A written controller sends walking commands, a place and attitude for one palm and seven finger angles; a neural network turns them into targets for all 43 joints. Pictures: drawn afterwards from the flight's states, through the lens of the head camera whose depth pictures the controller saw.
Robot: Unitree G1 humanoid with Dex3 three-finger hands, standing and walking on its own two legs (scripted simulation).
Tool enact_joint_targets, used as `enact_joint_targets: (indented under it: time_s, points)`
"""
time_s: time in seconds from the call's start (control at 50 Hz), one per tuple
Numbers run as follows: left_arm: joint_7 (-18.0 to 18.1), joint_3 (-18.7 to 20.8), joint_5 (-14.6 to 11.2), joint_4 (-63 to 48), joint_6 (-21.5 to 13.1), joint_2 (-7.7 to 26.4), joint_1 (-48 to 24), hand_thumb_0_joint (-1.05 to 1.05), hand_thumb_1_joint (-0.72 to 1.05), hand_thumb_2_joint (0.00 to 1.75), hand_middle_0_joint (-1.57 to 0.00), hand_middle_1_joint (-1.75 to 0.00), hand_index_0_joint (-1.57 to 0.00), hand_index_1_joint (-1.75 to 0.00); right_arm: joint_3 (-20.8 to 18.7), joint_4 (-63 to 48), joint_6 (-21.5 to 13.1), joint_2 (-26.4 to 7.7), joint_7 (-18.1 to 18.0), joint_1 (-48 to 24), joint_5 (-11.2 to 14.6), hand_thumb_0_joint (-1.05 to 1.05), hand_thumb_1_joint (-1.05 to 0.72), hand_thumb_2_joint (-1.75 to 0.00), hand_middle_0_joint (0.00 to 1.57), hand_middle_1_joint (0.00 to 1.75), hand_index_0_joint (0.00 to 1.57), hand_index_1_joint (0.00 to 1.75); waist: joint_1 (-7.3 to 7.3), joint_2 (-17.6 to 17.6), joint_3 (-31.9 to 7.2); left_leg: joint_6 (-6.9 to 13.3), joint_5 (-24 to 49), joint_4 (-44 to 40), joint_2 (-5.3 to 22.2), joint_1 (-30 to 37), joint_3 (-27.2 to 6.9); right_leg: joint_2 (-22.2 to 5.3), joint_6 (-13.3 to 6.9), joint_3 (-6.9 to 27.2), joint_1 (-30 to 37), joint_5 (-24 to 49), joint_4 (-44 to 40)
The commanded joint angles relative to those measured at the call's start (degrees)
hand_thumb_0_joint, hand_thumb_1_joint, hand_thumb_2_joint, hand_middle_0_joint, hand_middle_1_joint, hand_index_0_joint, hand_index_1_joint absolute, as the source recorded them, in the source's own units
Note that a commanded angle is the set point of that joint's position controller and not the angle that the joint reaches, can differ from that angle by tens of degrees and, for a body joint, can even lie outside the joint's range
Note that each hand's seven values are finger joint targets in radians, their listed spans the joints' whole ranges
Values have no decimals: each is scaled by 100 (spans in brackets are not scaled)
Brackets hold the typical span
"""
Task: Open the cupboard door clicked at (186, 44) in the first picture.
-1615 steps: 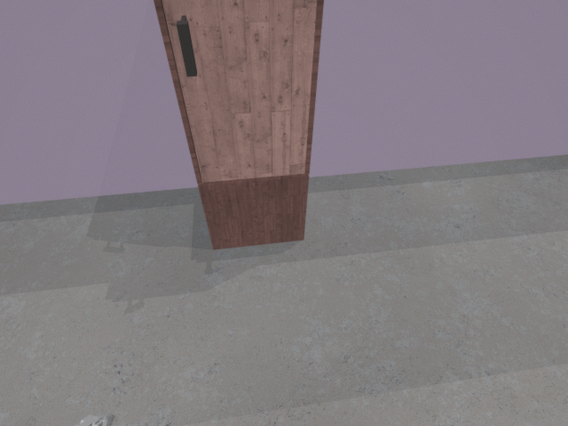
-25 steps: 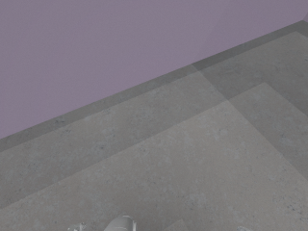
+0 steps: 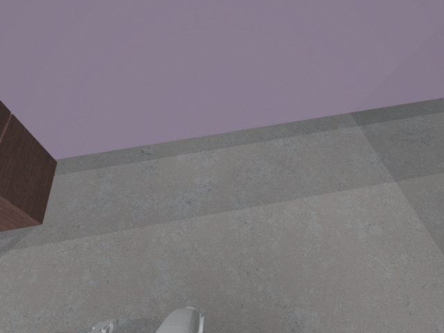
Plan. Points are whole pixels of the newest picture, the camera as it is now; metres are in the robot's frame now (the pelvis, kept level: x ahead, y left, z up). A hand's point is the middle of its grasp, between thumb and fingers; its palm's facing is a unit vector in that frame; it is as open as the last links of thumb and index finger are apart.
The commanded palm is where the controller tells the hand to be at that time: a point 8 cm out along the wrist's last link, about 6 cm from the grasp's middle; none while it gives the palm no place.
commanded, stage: turn to face it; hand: left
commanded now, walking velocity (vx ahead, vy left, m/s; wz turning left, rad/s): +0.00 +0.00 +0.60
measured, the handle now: out of the picture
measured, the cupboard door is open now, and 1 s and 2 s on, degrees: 45 45 45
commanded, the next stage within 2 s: take the last steps up to it in 1.44 s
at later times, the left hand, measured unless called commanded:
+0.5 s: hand out of the picture +0.06 +0.23 -0.15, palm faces +0.33 -0.90 -0.28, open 7.4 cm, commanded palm none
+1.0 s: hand out of the picture -0.02 +0.23 -0.17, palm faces +0.61 -0.76 -0.23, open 7.4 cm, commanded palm none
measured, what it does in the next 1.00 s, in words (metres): steps on the spot, turning left: left foot, then right foot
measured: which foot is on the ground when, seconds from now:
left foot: up 0.00-0.20, down 0.22-0.50, up 0.52-0.80, down 0.82-1.00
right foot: down 0.00-0.20, up 0.22-0.50, down 0.52-0.82, up 0.84-1.00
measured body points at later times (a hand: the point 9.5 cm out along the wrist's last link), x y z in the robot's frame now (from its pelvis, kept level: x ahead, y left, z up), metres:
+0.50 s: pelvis +0.03 -0.01 +0.00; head +0.08 +0.00 +0.44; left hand +0.04 +0.27 -0.13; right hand +0.19 -0.23 -0.15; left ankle +0.00 +0.12 -0.73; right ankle +0.06 -0.14 -0.73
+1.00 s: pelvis +0.05 +0.01 +0.00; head +0.08 +0.06 +0.45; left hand -0.05 +0.27 -0.15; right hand +0.28 -0.14 -0.13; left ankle +0.00 +0.10 -0.73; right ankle +0.12 -0.14 -0.66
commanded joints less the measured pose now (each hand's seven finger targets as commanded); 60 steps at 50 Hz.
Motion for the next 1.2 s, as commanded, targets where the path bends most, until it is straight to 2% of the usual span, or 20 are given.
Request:
enact_joint_targets:
  time_s: [0.0,0.08,0.14,0.16,0.18,0.2,0.44,0.46,0.48,0.5,0.56,0.68,0.74,0.76,0.8,0.92,1.1,1.12,1.16,1.18]
  points:
    - [51,240,32,-279,-148,1005,229,0,90,90,-20,-30,-20,-30,28,-596,-200,-149,91,-480,63,0,-90,-90,20,30,20,30,192,-1268,-664,-122,4,-627,223,-161,365,-1341,-507,436,1128,3491,-1202]
    - [34,317,51,-79,-149,1230,591,0,90,90,-20,-30,-20,-30,104,-632,-276,-29,110,-629,91,0,-90,-90,20,30,20,30,394,-1328,-905,-35,56,-2073,93,317,705,-1492,-503,243,1654,4197,-784]
    - [-18,356,-21,-89,-127,1264,455,0,90,90,-20,-30,-20,-30,55,-561,-320,-257,75,-158,51,0,-90,-90,20,30,20,30,79,-1085,-962,109,1129,-3366,-9,1499,825,-1422,-149,-137,947,3764,-86]
    - [-46,349,-62,-167,-109,1155,325,0,90,90,-20,-30,-20,-30,-39,-471,-365,-597,57,270,21,0,-90,-90,20,30,20,30,-194,-332,-1208,332,2309,-3802,443,2518,326,-1259,136,-364,162,2959,774]
    - [-88,249,-90,-402,-82,751,211,0,90,90,-20,-30,-20,-30,-213,-438,-393,-1218,21,688,-20,0,-90,-90,20,30,20,30,-408,1404,-1432,1150,4407,-3926,2026,3452,-1839,-382,578,-484,-1459,-636,2142]
    - [-50,178,-37,-634,-14,667,-206,0,90,90,-20,-30,-20,-30,-258,-312,-340,-1514,-36,1071,-7,0,-90,-90,20,30,20,30,-589,1303,-1390,1759,4796,-4070,2622,3150,-2279,-162,528,167,-1834,-2021,2949]
    - [-87,252,-53,-173,-5,595,463,0,90,90,-20,-30,-20,-30,-175,-635,-316,-965,-138,-306,-12,0,-90,-90,20,30,20,30,275,676,-910,856,2191,-3734,983,815,-1420,449,393,317,594,356,-378]
    - [-45,316,-9,-171,-66,897,681,0,90,90,-20,-30,-20,-30,-153,-706,-311,-740,-111,-334,39,0,-90,-90,20,30,20,30,410,-61,-900,551,1473,-3087,539,201,-1115,-102,259,851,1234,400,-1334]
    - [11,429,82,-192,-121,1459,743,0,90,90,-20,-30,-20,-30,-101,-816,-309,-345,-58,-271,72,0,-90,-90,20,30,20,30,461,-1763,-860,82,-122,-1745,-285,-744,-189,-1640,-349,2537,1605,413,-2009]
    - [13,379,46,-272,-91,1580,646,0,90,90,-20,-30,-20,-30,-106,-879,-302,-453,-16,-381,27,0,-90,-90,20,30,20,30,485,-1740,-795,82,-866,-310,-181,-544,-170,-2330,-840,2740,879,660,-2120]
    - [59,214,1,-369,-127,987,-8,0,90,90,-20,-30,-20,-30,-84,-618,-209,-409,24,-293,24,0,-90,-90,20,30,20,30,64,-1512,-584,-50,-61,767,245,-631,-177,-1496,-667,1319,769,2356,-1506]
    - [30,298,50,-131,-138,1243,517,0,90,90,-20,-30,-20,-30,91,-639,-264,-65,112,-663,94,0,-90,-90,20,30,20,30,372,-1330,-798,-54,-19,-1765,72,244,632,-1440,-482,360,1463,4081,-863]
    - [-8,355,-8,-116,-124,1338,444,0,90,90,-20,-30,-20,-30,62,-552,-328,-255,83,-210,67,0,-90,-90,20,30,20,30,111,-1200,-958,68,956,-3204,-61,1268,798,-1381,-168,4,1111,3938,-156]
    - [-37,350,-57,-171,-112,1265,349,0,90,90,-20,-30,-20,-30,-4,-458,-373,-504,73,177,35,0,-90,-90,20,30,20,30,-141,-649,-1205,214,1937,-3799,144,2230,557,-1289,93,-203,494,3461,612]
    - [-63,161,-70,-607,-34,652,-70,0,90,90,-20,-30,-20,-30,-271,-329,-374,-1564,-21,1042,5,0,-90,-90,20,30,20,30,-574,1635,-1584,1702,5467,-4024,2561,3406,-2378,-141,599,69,-1837,-2038,2908]
    - [-111,223,-34,-204,105,621,-161,0,90,90,-20,-30,-20,-30,-88,-467,-453,-931,-191,137,-20,0,-90,-90,20,30,20,30,-18,731,-885,1131,3341,-4273,1370,1972,-1206,-51,538,697,-1492,-426,2821]
    - [-72,206,-72,-209,-9,598,233,0,90,90,-20,-30,-20,-30,-156,-488,-351,-918,-147,-62,-16,0,-90,-90,20,30,20,30,188,805,-960,972,3024,-3806,1062,1238,-1590,492,412,410,347,232,-173]
    - [-45,246,-63,-167,-68,718,474,0,90,90,-20,-30,-20,-30,-148,-516,-349,-809,-134,-120,20,0,-90,-90,20,30,20,30,321,473,-1033,737,2661,-3431,818,929,-1449,316,369,523,956,758,-1035]
    - [23,373,58,-157,-146,1536,629,0,90,90,-20,-30,-20,-30,-64,-705,-356,-304,-69,-46,84,0,-90,-90,20,30,20,30,410,-1911,-965,48,-841,-953,-418,-475,-95,-2176,-722,2802,1486,1684,-1932]
    - [61,343,21,-198,-140,1406,559,0,90,90,-20,-30,-20,-30,-95,-695,-304,-436,-59,-71,42,0,-90,-90,20,30,20,30,380,-1428,-894,93,-826,-13,-108,-300,-355,-2275,-993,2576,922,1791,-1823]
